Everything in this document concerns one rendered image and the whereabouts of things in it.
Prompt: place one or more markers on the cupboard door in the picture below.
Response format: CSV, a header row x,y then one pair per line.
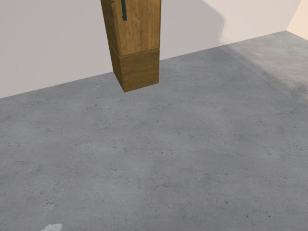
x,y
141,30

